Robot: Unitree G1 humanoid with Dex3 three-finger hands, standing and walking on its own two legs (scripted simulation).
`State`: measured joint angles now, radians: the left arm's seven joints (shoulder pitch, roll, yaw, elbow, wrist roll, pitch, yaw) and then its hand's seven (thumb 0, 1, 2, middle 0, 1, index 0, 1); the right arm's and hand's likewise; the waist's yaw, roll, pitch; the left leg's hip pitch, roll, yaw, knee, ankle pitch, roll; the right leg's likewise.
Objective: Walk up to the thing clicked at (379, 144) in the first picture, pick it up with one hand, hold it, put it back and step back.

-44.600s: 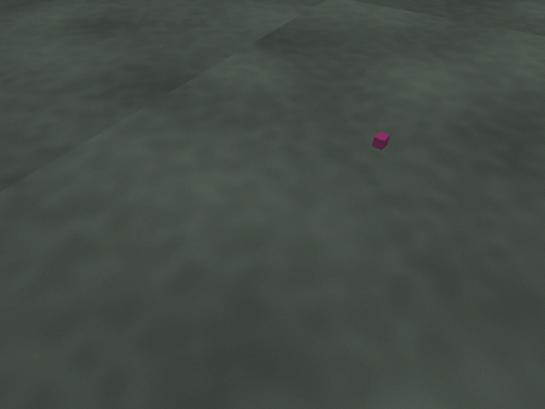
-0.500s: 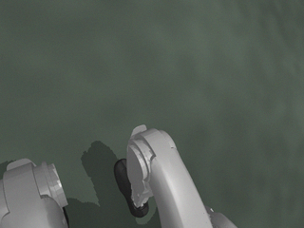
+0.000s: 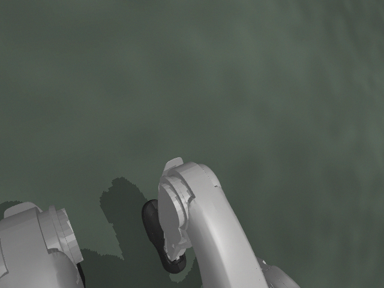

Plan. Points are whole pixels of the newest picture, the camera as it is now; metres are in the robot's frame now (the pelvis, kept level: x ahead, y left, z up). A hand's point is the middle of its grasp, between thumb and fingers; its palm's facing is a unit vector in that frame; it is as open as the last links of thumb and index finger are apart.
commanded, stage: open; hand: left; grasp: from above
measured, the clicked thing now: out of the picture +0.45 +0.34 -0.28
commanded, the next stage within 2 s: withdraw in 0.34 s
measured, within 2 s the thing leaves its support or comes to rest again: neither
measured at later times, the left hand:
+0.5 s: hand out of the picture +0.44 +0.33 -0.24, palm faces -0.44 -0.14 -0.89, open 13.6 cm
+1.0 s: hand out of the picture +0.44 +0.35 -0.07, palm faces -0.43 -0.12 -0.90, open 13.6 cm
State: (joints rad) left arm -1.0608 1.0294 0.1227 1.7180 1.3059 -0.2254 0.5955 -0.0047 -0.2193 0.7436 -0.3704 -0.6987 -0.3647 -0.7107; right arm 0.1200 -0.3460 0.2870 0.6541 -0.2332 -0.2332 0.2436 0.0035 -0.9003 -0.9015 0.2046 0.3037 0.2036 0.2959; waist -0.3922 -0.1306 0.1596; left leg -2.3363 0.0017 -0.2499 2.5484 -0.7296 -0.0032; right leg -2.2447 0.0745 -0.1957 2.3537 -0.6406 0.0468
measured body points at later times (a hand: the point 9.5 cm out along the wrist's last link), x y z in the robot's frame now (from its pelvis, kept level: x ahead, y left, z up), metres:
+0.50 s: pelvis +0.00 +0.00 +0.00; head +0.26 +0.14 +0.33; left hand +0.46 +0.34 -0.19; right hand +0.05 -0.25 -0.05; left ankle +0.06 +0.12 -0.27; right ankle +0.12 -0.11 -0.27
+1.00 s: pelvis +0.00 -0.01 +0.05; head +0.21 +0.07 +0.44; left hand +0.46 +0.35 -0.02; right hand +0.11 -0.26 -0.06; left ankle +0.06 +0.12 -0.27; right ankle +0.12 -0.11 -0.27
